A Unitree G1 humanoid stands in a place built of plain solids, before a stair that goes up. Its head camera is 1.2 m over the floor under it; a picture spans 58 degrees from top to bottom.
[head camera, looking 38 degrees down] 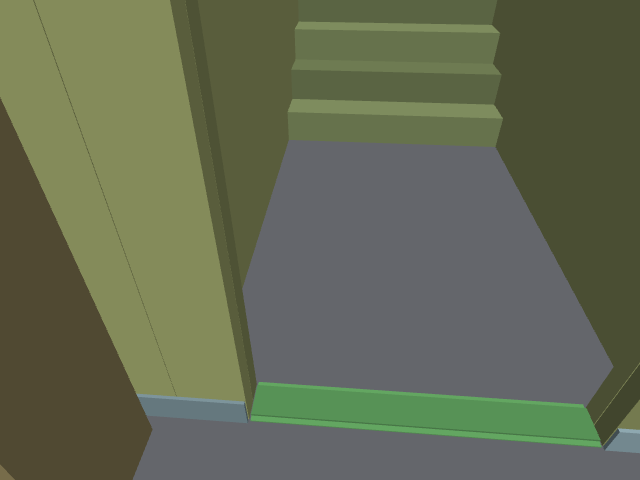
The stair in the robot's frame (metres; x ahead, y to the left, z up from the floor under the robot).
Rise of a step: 0.18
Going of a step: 0.23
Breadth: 1.35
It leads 5 degrees to the right of straight ahead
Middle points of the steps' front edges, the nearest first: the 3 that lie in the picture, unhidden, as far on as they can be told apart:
2.52 -0.44 0.19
2.75 -0.46 0.37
2.97 -0.48 0.56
